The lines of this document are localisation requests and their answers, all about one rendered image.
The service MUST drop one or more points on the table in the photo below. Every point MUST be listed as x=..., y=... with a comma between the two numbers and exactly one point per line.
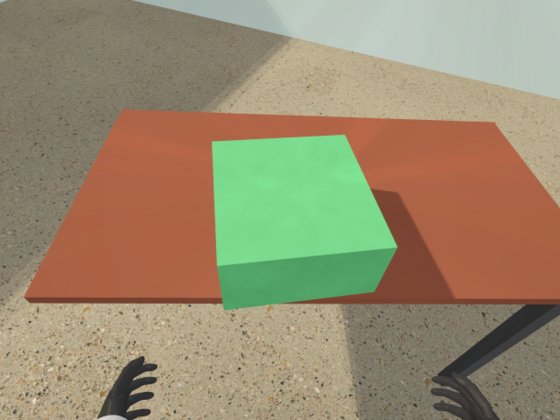
x=472, y=223

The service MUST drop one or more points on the robot left hand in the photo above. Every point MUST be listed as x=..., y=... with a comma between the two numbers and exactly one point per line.
x=119, y=399

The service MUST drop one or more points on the robot right hand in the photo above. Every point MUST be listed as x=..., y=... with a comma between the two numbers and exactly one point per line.
x=474, y=406

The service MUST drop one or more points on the carton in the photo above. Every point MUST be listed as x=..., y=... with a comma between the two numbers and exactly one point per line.
x=295, y=220

